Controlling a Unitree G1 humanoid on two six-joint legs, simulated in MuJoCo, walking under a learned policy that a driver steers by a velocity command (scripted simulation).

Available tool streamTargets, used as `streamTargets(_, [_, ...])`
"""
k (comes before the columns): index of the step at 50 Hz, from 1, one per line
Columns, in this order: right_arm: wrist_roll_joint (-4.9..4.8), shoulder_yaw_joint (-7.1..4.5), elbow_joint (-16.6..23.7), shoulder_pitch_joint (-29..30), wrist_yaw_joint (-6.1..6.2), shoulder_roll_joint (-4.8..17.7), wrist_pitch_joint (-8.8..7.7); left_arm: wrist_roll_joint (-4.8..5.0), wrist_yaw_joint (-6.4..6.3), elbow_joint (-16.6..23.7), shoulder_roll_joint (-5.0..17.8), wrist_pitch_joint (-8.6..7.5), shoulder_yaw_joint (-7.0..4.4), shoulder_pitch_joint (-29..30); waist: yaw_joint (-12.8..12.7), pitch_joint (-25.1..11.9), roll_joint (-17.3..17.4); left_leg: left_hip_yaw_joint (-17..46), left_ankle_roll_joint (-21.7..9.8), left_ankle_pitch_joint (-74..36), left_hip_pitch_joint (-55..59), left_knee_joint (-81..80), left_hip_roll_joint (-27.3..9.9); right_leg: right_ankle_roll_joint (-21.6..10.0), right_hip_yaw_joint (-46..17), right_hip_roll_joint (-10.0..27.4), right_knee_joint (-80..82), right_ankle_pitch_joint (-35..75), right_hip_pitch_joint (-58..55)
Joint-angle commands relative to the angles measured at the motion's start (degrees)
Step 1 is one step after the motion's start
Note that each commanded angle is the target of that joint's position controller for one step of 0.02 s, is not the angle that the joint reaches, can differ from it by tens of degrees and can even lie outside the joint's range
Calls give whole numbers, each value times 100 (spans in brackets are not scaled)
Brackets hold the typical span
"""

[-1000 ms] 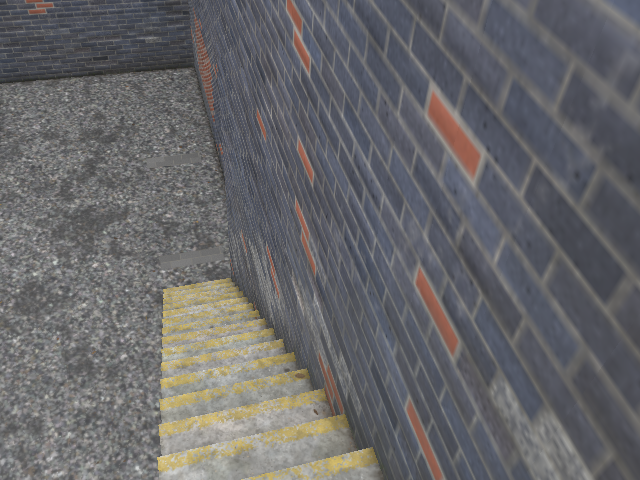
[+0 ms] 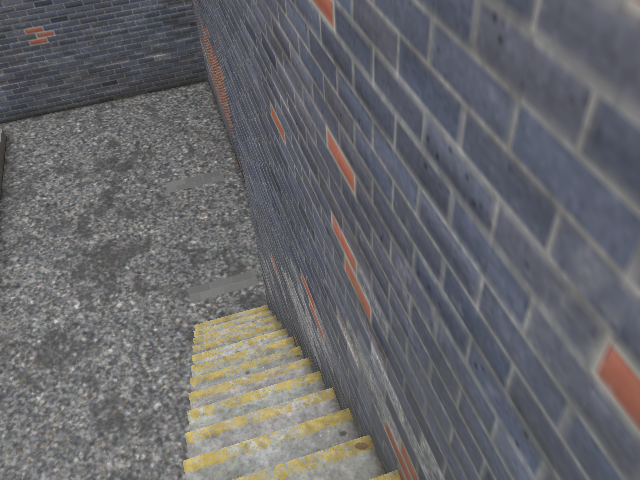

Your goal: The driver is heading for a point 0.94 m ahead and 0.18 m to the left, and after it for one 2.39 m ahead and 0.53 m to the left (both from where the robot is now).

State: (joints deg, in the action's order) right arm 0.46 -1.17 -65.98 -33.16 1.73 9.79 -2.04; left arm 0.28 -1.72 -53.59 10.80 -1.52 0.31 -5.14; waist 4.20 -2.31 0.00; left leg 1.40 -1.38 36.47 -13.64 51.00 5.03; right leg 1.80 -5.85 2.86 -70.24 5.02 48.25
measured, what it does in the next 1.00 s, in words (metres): goes down, turning left: right foot 0.20 m lower, then left foot 0.21 m lower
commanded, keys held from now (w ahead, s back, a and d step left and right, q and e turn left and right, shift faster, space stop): w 0.20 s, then w+q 0.68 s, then w+e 0.12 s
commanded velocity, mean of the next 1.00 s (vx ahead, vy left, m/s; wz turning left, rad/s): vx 0.49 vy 0.06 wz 0.31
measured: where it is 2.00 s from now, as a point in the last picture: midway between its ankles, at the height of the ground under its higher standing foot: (290, 463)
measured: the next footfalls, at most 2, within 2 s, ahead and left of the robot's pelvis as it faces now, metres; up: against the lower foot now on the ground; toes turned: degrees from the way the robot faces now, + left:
right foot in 0.16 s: +0.22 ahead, -0.19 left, -0.20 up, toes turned -1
left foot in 0.70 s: +0.37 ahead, +0.29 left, -0.41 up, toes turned +7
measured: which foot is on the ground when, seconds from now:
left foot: down 0.00-0.16, up 0.18-0.68, down 0.70-1.00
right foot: up 0.00-0.14, down 0.16-0.66, up 0.68-1.00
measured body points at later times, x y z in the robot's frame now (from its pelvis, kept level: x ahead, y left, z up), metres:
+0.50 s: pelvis +0.21 +0.03 -0.20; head +0.21 -0.02 +0.25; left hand +0.07 +0.26 -0.32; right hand +0.40 -0.20 -0.33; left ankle +0.27 +0.24 -0.81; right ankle +0.18 -0.18 -0.88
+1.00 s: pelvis +0.40 +0.18 -0.38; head +0.37 +0.21 +0.07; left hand +0.48 +0.46 -0.50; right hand +0.37 -0.05 -0.51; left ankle +0.33 +0.28 -1.09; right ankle +0.63 +0.08 -0.99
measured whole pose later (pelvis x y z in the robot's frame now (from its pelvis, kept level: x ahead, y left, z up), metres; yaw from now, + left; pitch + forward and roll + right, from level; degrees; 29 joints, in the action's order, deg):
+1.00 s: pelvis +0.40 +0.18 -0.38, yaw +19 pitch +0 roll -2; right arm 0.4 1.0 -61.0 -31.0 2.6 5.9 -1.9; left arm -0.3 -3.2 -44.2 13.3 -0.1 -2.7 -8.3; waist 3.0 -2.2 -3.5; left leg 11.5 -1.2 27.3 -17.6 46.2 4.6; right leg 1.4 -4.7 -0.7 -67.2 14.6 52.4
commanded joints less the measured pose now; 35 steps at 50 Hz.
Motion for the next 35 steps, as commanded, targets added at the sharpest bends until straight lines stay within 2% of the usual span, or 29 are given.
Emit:
streamTargets(1, [-285,-35,728,729,296,343,-290,-42,121,286,811,-102,-71,301,-307,1103,407,1811,-781,-1157,-214,-900,-1069,18,-339,363,3262,1922,-76])
streamTargets(2, [-126,-109,737,839,283,578,-238,-7,214,382,658,-106,-47,602,-206,1036,360,1341,-610,-915,-969,-881,-889,60,-160,189,4295,2335,-1590])
streamTargets(4, [-101,-246,563,491,264,859,4,60,250,325,599,-69,-134,76,-48,1029,916,1199,-556,-995,-1159,-515,-865,23,-61,233,4787,2330,-2896])
streamTargets(5, [-127,-248,491,653,292,779,163,-22,296,-71,994,-95,-300,-1291,-682,761,1094,1030,-590,-1117,-1282,593,-535,-9,-325,500,4574,2674,-3946])
streamTargets(7, [-184,-221,649,1328,123,555,180,-81,398,-933,1222,-234,-495,-3491,-1606,375,469,462,-153,-1230,-1003,3085,-76,88,373,535,4723,2880,-4841])
streamTargets(8, [-451,-143,700,1326,63,94,315,-203,296,-1130,1031,-168,-429,-3929,-1609,593,-478,240,251,784,-1900,5328,603,-143,58,986,4888,2577,-5249])
streamTargets(9, [-448,-153,904,1537,82,-39,415,-261,377,-1382,833,-213,-221,-4249,-1515,846,-1596,385,302,2268,-2966,6867,896,50,317,904,3790,4362,-5455])
streamTargets(10, [-412,-194,847,8,64,-260,451,-43,369,-1285,1442,-175,-361,-3931,-503,595,-3316,610,335,2167,-3703,7573,723,-722,-1005,1531,3145,4502,-5794])
streamTargets(11, [-311,-176,883,-286,-9,-85,511,90,373,-1089,1618,-125,-404,-3598,-364,305,-2574,1057,337,1290,-4313,7983,295,-1088,-1628,2094,3102,3438,-5686])
streamTargets(12, [-405,-177,1164,254,14,30,516,4,309,-1036,1406,-44,-320,-3265,-385,205,-1603,1133,341,739,-4354,7955,76,-1140,-1461,2229,3272,3135,-5210])
streamTargets(13, [-537,-99,1757,888,96,-31,611,-7,141,-1033,2025,11,-523,-2814,-258,150,-1515,1318,389,-440,-4624,7226,-144,-1616,-2695,2830,4124,715,-4426])
streamTargets(14, [-412,-126,2138,2092,107,447,775,-33,52,-955,1368,-19,-314,-2596,-569,535,-362,1674,304,-1393,-4962,6778,-289,-1442,-2736,2803,4419,-726,-3773])
streamTargets(15, [-437,-106,2439,2416,113,449,912,-169,-71,-919,1288,-92,-294,-2453,-620,637,-845,1827,353,-1600,-4818,6301,-471,-1500,-2945,3059,4445,-808,-3343])
streamTargets(16, [-406,-138,2405,2014,28,739,1068,-198,-213,-556,1174,-126,-161,-1773,-219,847,-260,1784,665,-2538,-3858,4935,-491,-1420,-2175,2570,4416,-1581,-2161])
streamTargets(17, [-323,-151,2502,1924,18,702,1064,-174,-291,-366,1121,-88,-91,-1345,-158,873,-719,1556,740,-2641,-3111,4138,-460,-1334,-1587,2204,4654,-2435,-1709])
streamTargets(18, [-378,-102,2553,1962,10,489,1025,-202,-373,-298,1154,-41,-82,-1243,-102,840,-1003,1287,842,-2778,-2614,3203,-583,-1113,-1148,1912,4834,-3228,-1577])
streamTargets(19, [-305,-130,2430,2033,2,467,937,-328,-377,-257,1344,-130,-146,-1422,-242,829,-1125,1014,944,-3371,-1766,3611,-381,-1069,-919,1924,4836,-2305,-1253])
streamTargets(20, [-233,-117,2300,1892,-13,399,902,-294,-344,-191,1377,-124,-160,-1449,-179,864,-1372,731,986,-3327,-1440,3505,-327,-936,-358,1874,4769,-1905,-1220])
streamTargets(21, [-130,-238,2344,1995,-4,681,882,-121,-323,-100,1524,-131,-299,-1751,-346,955,-1373,625,959,-3901,-1859,2996,-205,-800,-108,1741,4376,-2057,-1695])
streamTargets(23, [-84,-445,2363,2649,23,1046,781,86,-379,-97,917,-345,-304,-2180,-807,1113,-1036,1401,741,-5312,-3167,1827,-447,-824,-197,1796,3049,-3280,-2768])
streamTargets(25, [-200,-449,2491,3029,-102,878,643,78,-429,-256,959,-339,-472,-2988,-1173,1046,-1177,1115,718,-4723,-3656,1480,-552,-973,-531,2044,2690,-3433,-3462])
streamTargets(27, [-324,-403,2327,2785,-185,840,602,-62,-441,-254,1143,-202,-587,-2970,-1188,877,-1081,532,631,-3933,-2956,1246,-609,-793,-430,2054,2407,-4093,-2934])
streamTargets(28, [-305,-382,2232,2489,-195,847,524,13,-349,-135,1318,-138,-681,-2615,-1019,942,-1491,251,593,-3558,-2299,872,-570,-675,-93,1845,2137,-4097,-2520])
streamTargets(30, [-515,-291,2030,2674,-377,476,510,-8,-421,131,1451,91,-679,-2011,-967,935,-1113,16,424,-5630,-440,-2258,-798,-150,1088,1662,1512,-3918,-1694])
streamTargets(31, [-468,-332,1900,2555,-398,467,460,52,-537,248,1169,207,-572,-1936,-778,986,-671,-423,470,-6109,-115,-2458,-374,-77,1477,1452,1306,-3872,-1344])
streamTargets(32, [-414,-460,1501,1663,-449,651,407,12,-534,235,1160,298,-518,-1612,-152,884,-593,-464,430,-5749,442,-2452,-246,68,1802,1402,1029,-4290,-1218])
streamTargets(33, [-355,-650,1126,621,-475,976,390,-245,-414,80,1616,326,-611,-1710,414,177,-192,-874,405,-4616,1576,-2495,-148,158,1778,1308,-295,-4165,-1639])
streamTargets(34, [-206,-694,958,-40,-539,1185,364,-441,-404,8,1738,295,-611,-1536,881,191,381,-558,474,-4455,2069,-2805,-324,207,1574,1179,-1900,-5090,-1257])
streamTargets(35, [-88,-631,691,-399,-572,1391,186,-301,-465,-188,1129,256,-549,-1824,810,485,632,360,816,-4256,1858,-2874,-675,294,1137,892,-3938,-6118,-818])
